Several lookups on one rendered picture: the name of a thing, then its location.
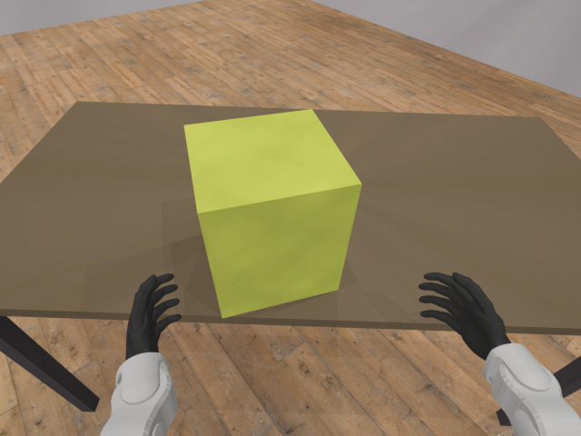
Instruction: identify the table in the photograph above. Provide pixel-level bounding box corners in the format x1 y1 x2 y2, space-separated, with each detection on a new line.
0 101 581 426

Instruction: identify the robot left forearm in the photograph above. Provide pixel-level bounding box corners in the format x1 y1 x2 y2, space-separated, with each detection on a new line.
100 352 178 436

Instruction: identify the robot right forearm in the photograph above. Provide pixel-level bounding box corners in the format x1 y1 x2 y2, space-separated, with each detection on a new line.
483 343 581 436

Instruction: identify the left robot hand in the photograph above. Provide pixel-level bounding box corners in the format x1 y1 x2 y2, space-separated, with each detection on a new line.
126 273 182 360

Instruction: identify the carton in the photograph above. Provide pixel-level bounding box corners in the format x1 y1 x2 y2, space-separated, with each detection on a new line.
184 109 362 318

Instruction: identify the right robot hand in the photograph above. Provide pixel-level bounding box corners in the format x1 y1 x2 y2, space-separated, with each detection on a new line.
419 272 511 360

